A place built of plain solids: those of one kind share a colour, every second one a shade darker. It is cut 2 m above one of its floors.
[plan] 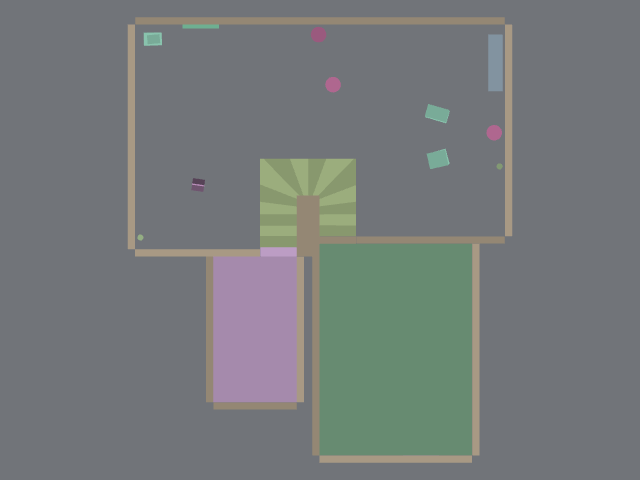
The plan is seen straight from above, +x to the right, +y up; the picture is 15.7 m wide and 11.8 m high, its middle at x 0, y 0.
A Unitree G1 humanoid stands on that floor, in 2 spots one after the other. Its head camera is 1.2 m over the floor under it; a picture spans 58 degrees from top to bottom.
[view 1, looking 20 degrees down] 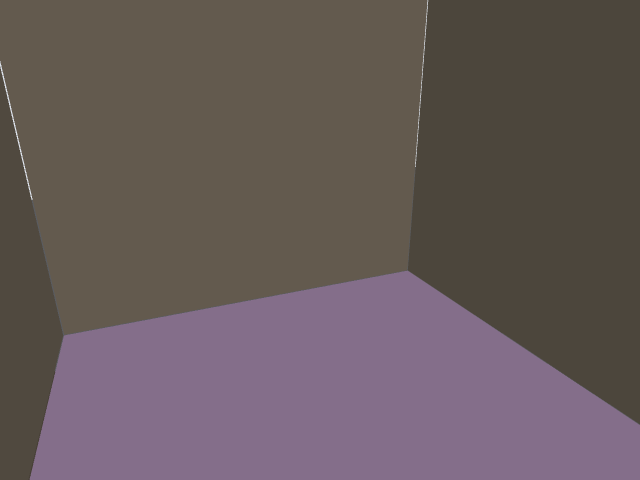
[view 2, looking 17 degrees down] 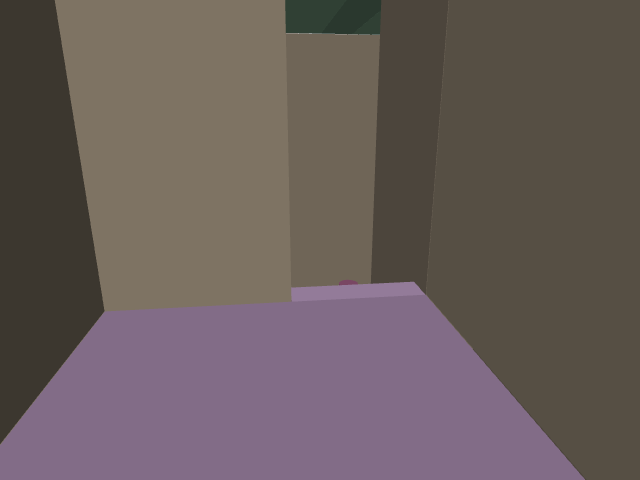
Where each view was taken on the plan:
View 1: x -1.02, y -1.75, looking -113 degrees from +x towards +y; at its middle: wall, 2.60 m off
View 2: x -1.60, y -2.97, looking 83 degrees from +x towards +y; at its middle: wall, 8.71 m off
